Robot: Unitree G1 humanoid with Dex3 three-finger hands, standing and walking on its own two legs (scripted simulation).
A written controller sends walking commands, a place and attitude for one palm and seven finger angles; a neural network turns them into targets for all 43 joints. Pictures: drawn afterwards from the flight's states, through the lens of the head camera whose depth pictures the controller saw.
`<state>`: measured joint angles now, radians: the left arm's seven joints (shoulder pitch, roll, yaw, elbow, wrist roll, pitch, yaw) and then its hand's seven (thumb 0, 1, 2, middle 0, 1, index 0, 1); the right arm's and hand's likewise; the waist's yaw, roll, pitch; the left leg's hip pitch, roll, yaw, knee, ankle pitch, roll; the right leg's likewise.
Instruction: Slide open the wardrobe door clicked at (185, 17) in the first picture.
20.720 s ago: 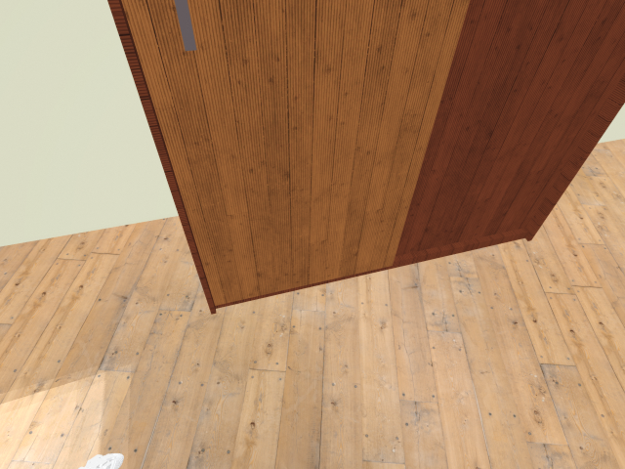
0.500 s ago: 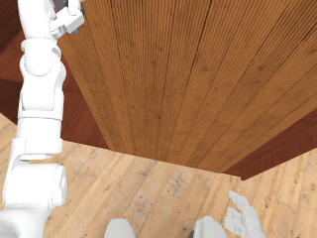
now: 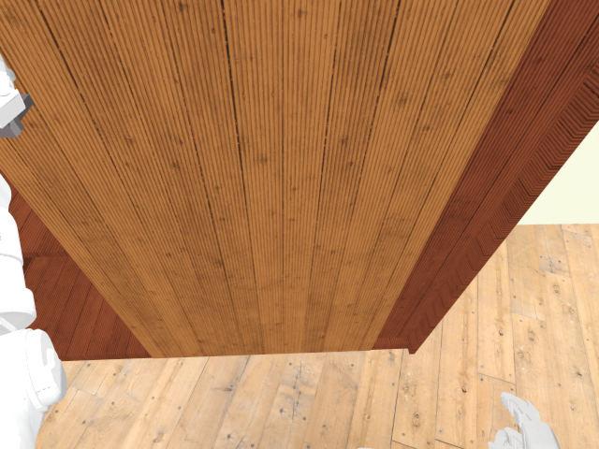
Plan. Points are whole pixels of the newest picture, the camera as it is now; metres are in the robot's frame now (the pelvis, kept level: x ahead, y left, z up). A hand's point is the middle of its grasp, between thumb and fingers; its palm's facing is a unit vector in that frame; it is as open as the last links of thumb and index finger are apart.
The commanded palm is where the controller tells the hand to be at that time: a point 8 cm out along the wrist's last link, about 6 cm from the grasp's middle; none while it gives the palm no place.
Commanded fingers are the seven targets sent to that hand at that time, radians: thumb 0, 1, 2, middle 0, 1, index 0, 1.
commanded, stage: stop walking and hold the door there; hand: left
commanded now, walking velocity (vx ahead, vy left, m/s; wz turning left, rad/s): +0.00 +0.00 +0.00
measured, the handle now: out of the picture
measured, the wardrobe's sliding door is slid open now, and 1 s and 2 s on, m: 0.53 0.53 0.53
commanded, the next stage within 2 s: none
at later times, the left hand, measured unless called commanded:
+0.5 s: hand (3, 100) +0.41 +0.32 +0.25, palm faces +0.44 -0.89 -0.15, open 5.3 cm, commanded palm +0.37 +0.38 +0.23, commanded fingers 0.00 0.90 0.90 -0.45 -1.40 -0.45 -1.40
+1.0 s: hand (6, 103) +0.41 +0.32 +0.25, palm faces +0.46 -0.87 -0.16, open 5.6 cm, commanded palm +0.36 +0.37 +0.23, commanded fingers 0.00 0.90 0.90 -0.45 -1.40 -0.45 -1.40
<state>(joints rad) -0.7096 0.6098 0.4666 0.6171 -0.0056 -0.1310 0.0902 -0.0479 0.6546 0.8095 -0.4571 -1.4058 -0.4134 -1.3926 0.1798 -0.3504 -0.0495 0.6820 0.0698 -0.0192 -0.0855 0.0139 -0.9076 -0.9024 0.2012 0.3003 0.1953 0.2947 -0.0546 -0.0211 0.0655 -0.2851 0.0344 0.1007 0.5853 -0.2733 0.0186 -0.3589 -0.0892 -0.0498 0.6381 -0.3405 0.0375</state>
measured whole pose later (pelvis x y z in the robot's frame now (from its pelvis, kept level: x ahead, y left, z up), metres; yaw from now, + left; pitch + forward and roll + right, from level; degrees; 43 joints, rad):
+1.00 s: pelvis -0.06 +0.03 +0.00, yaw -9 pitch +0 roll -1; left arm -0.76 0.75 0.52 0.89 0.01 -0.15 0.05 -0.10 0.71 0.76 -0.46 -1.41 -0.36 -1.36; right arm 0.31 -0.31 0.01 0.72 0.06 0.00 -0.11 0.01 -0.90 -0.90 0.21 0.30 0.20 0.30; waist -0.08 0.01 0.02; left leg -0.34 0.07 0.10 0.60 -0.26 0.01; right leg -0.33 -0.02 -0.05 0.52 -0.20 0.01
